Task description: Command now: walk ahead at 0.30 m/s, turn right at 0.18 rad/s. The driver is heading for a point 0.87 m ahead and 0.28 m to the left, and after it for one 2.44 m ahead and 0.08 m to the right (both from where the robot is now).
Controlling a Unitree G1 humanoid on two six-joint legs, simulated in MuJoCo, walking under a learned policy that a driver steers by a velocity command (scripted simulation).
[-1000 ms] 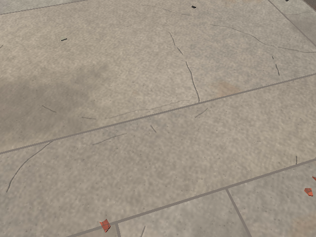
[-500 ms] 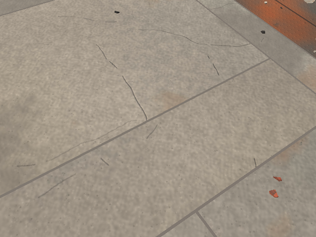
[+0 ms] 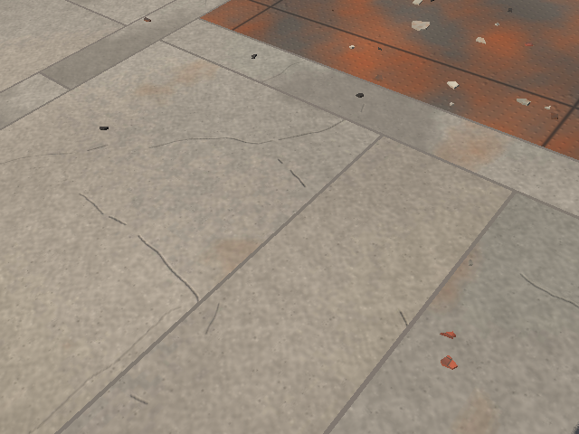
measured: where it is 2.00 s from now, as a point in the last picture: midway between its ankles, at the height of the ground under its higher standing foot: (254, 293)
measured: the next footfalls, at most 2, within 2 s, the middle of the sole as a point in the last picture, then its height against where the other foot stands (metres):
left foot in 0.34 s outside the picture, level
right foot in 0.86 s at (336, 419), level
